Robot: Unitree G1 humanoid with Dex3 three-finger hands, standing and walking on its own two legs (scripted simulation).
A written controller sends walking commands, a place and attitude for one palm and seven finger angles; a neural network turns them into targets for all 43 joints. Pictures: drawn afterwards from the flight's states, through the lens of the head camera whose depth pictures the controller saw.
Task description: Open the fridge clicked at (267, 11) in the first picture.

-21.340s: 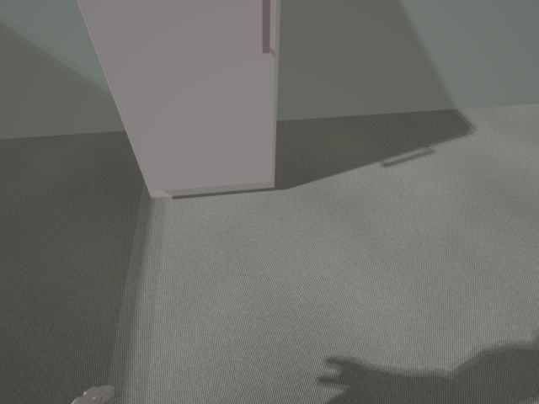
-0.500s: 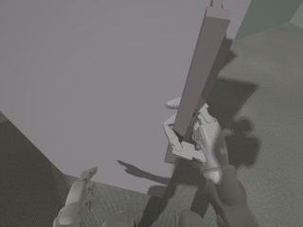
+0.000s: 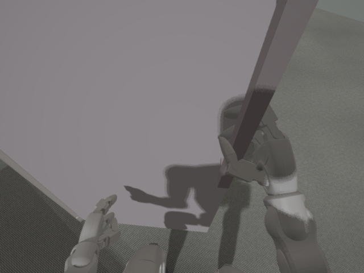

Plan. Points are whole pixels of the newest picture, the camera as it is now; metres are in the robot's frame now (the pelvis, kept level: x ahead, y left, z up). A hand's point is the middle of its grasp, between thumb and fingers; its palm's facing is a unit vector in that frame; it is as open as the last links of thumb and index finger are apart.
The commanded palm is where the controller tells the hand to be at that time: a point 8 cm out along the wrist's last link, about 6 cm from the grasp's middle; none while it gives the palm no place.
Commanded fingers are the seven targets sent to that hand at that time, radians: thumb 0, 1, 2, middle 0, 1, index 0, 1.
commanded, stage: walk backward, drawing the door open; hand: right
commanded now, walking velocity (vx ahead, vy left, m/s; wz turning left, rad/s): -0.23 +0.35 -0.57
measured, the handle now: (243, 118) +0.32 -0.05 +0.21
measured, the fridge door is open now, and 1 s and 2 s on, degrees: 57 80 78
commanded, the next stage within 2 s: stop walking and hold the door back in 0.50 s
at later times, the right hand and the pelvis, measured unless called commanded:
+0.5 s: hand (195, 269) +0.12 +0.01 +0.18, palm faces +0.25 +0.95 -0.19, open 6.8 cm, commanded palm +0.07 -0.03 +0.19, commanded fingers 0.00 -0.90 -0.90 0.45 1.40 0.45 1.40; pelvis -0.09 +0.18 +0.02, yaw -19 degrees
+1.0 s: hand out of the picture +0.07 +0.04 +0.18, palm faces +0.54 +0.81 -0.22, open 6.0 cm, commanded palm +0.05 -0.02 +0.17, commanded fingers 0.00 -0.90 -0.90 0.45 1.40 0.45 1.40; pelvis -0.17 +0.32 +0.02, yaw -30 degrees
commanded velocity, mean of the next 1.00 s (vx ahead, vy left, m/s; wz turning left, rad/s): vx -0.04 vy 0.08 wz -0.35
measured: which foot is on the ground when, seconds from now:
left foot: up 0.00-0.12, down 0.14-0.42, up 0.44-0.64, down 0.66-0.98, up 1.00-1.00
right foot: down 0.00-0.12, up 0.14-0.42, down 0.44-0.64, up 0.66-0.96, down 0.98-1.00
